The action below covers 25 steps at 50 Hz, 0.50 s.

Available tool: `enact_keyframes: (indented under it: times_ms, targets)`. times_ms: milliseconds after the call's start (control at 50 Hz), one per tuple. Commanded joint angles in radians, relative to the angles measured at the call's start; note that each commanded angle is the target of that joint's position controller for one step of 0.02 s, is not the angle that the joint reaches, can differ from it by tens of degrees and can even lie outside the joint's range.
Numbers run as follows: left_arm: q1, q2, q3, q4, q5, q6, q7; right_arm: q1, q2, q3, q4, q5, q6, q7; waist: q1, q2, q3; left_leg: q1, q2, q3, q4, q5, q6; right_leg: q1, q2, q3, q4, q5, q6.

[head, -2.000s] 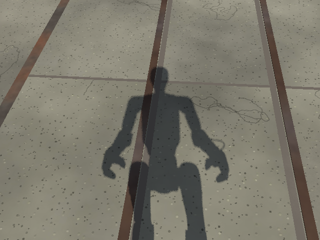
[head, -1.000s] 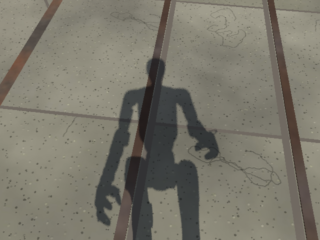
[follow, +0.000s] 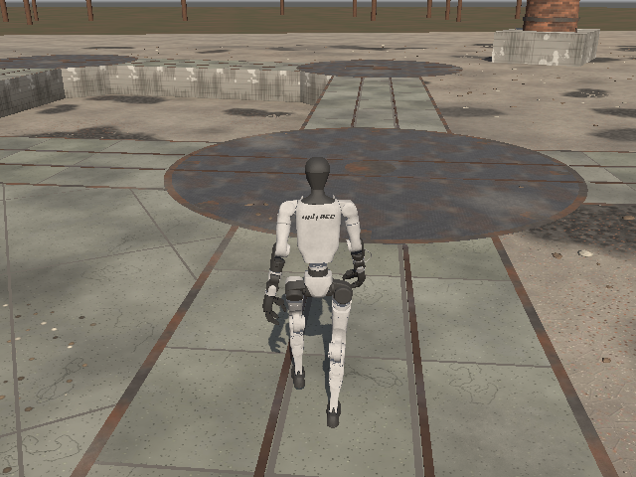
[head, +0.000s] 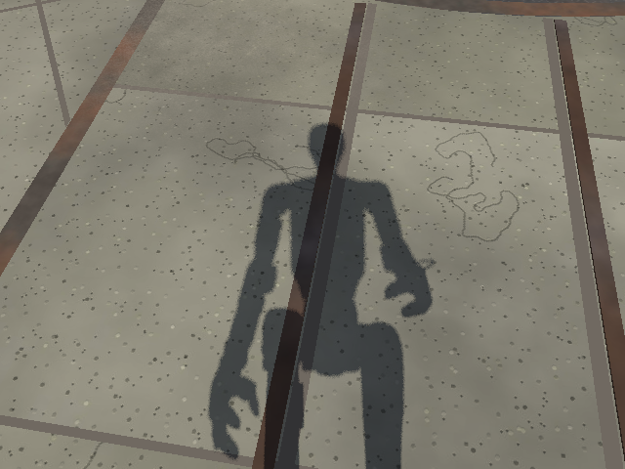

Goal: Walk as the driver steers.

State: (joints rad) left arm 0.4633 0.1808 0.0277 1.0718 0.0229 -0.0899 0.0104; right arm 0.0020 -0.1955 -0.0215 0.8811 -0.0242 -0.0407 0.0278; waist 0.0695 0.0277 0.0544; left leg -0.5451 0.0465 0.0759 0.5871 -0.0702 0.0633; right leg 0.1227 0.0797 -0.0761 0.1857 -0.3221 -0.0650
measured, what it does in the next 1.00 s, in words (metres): walks ahead, turning right: left foot, then right foot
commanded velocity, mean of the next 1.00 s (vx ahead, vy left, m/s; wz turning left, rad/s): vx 0.47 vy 0.00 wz -0.38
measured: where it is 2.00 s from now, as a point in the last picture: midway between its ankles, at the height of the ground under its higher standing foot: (379, 413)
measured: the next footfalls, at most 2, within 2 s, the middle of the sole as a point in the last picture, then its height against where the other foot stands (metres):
left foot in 0.06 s outside the picture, level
right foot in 0.60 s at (390, 468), level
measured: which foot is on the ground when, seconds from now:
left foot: up 0.00-0.04, down 0.06-0.62, up 0.64-1.00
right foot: down 0.00-0.08, up 0.10-0.58, down 0.60-1.00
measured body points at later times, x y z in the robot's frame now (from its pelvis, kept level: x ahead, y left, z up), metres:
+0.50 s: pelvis +0.27 +0.02 +0.00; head +0.30 +0.02 +0.45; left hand +0.44 +0.23 -0.13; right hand +0.19 -0.21 -0.14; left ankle +0.16 +0.09 -0.73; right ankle +0.42 -0.12 -0.70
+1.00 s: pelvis +0.52 -0.06 +0.01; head +0.56 -0.08 +0.45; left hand +0.63 +0.21 -0.12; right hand +0.60 -0.35 -0.11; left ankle +0.73 +0.03 -0.68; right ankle +0.43 -0.08 -0.73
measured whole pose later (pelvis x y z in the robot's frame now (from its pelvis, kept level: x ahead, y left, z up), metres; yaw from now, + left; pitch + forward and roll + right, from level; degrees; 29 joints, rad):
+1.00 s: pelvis +0.52 -0.06 +0.01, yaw -26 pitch +1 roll +0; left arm 0.37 0.26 0.07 0.92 0.00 -0.03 0.01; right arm 0.04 -0.24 -0.03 0.77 -0.03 -0.03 0.00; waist 0.07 0.04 0.07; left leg -0.64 0.07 -0.04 0.76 -0.10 -0.04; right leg -0.08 0.15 0.11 0.35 -0.27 -0.12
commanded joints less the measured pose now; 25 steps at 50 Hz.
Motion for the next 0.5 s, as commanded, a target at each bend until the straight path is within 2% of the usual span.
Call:
enact_keyframes:
  times_ms: [20,40,60,80,100,120,140,160,180,200,260,300,380,420,460,500]
  targets:
    - [0.014,0.166,0.032,-0.016,0.006,-0.002,0.012,0.065,-0.103,-0.032,-0.033,0.0,-0.026,-0.014,-0.091,-0.106,-0.01,0.127,-0.062,0.024,-0.061,-0.1,0.052,0.004,-0.301,0.089,0.179,0.941,-0.1]
    - [-0.004,0.167,0.032,-0.018,0.002,0.002,0.009,0.221,-0.119,-0.044,0.02,-0.005,-0.035,-0.022,-0.158,-0.081,-0.088,0.311,-0.09,0.039,-0.126,-0.066,0.077,-0.034,-0.269,0.059,0.353,0.969,-0.082]
    - [-0.013,0.15,0.024,-0.038,-0.007,0.001,0.006,0.4,-0.173,-0.064,0.068,-0.026,-0.045,-0.034,-0.221,-0.04,-0.195,0.579,0.025,-0.084,-0.132,-0.086,0.123,-0.213,-0.231,0.036,0.595,0.75,-0.064]
    - [0.087,0.053,0.004,-0.067,-0.049,0.0,-0.007,0.512,-0.285,-0.094,0.079,-0.045,-0.043,-0.039,-0.197,0.176,-0.344,0.881,0.336,-0.562,-0.194,-0.197,0.256,-0.572,-0.064,-0.032,1.001,0.173,-0.01]
    - [0.059,0.131,0.029,-0.054,-0.023,0.003,-0.005,0.45,-0.256,-0.091,0.076,-0.005,-0.027,-0.027,-0.18,0.109,-0.34,0.839,0.364,-0.756,-0.31,-0.208,0.278,-0.695,-0.017,0.104,1.134,-0.184,-0.024]
    - [-0.03,0.142,0.038,-0.081,-0.013,0.005,-0.006,0.328,-0.211,-0.078,0.06,0.013,-0.024,-0.024,-0.131,0.055,-0.168,0.692,0.325,-0.582,-0.323,-0.249,0.246,-0.758,-0.085,0.13,1.144,-0.102,-0.033]
    - [-0.084,0.126,0.034,-0.093,-0.01,-0.001,-0.011,0.262,-0.142,-0.061,0.048,0.013,-0.03,-0.019,-0.112,0.006,-0.079,0.554,0.282,-0.471,-0.367,-0.193,0.217,-0.744,-0.121,0.128,1.088,-0.028,-0.032]
    - [-0.092,0.103,0.034,-0.089,-0.007,0.006,-0.013,0.233,-0.105,-0.05,0.051,0.009,-0.038,-0.021,-0.08,0.002,-0.031,0.463,0.237,-0.371,-0.399,-0.146,0.172,-0.701,-0.149,0.129,1.028,0.009,-0.03]
    - [-0.073,0.087,0.032,-0.083,0.006,0.021,-0.018,0.229,-0.075,-0.04,0.064,0.011,-0.046,-0.027,-0.053,0.021,-0.011,0.39,0.201,-0.293,-0.423,-0.094,0.138,-0.648,-0.164,0.131,0.981,0.028,-0.019]
    - [-0.053,0.069,0.031,-0.072,0.01,0.036,-0.025,0.247,-0.067,-0.036,0.075,0.008,-0.055,-0.029,-0.042,0.029,-0.014,0.363,0.187,-0.242,-0.436,-0.054,0.125,-0.614,-0.163,0.128,0.967,0.042,-0.011]
    - [-0.115,0.067,0.034,-0.099,0.009,0.061,-0.036,0.315,-0.106,-0.043,0.102,0.008,-0.078,-0.033,-0.034,0.028,0.007,0.366,0.175,-0.147,-0.472,0.025,0.116,-0.681,-0.172,0.12,0.926,0.123,0.004]
    - [-0.196,0.073,0.035,-0.129,0.006,0.067,-0.04,0.346,-0.108,-0.042,0.108,0.006,-0.08,-0.034,-0.048,0.023,0.03,0.392,0.167,-0.096,-0.488,0.054,0.103,-0.755,-0.179,0.116,0.868,0.199,0.013]
    - [-0.338,0.057,0.024,-0.184,-0.001,0.059,-0.048,0.385,-0.1,-0.034,0.115,0.008,-0.081,-0.04,-0.076,0.023,0.051,0.442,0.142,0.007,-0.484,0.171,0.072,-0.776,-0.165,0.064,0.655,0.328,0.02]
    - [-0.406,0.047,0.015,-0.211,0.001,0.058,-0.052,0.421,-0.106,-0.034,0.125,0.01,-0.081,-0.048,-0.097,0.027,0.055,0.491,0.152,0.044,-0.473,0.248,0.065,-0.764,-0.154,0.017,0.561,0.355,0.012]
    - [-0.459,0.046,0.011,-0.237,0.004,0.056,-0.053,0.464,-0.11,-0.034,0.141,0.007,-0.076,-0.056,-0.114,0.025,0.061,0.568,0.173,0.07,-0.446,0.327,0.064,-0.768,-0.142,-0.02,0.495,0.336,-0.007]
    - [-0.475,0.053,0.013,-0.254,0.006,0.054,-0.054,0.482,-0.12,-0.036,0.15,0.003,-0.068,-0.064,-0.111,0.03,0.057,0.643,0.193,0.096,-0.388,0.459,0.061,-0.755,-0.119,-0.047,0.451,0.271,-0.034]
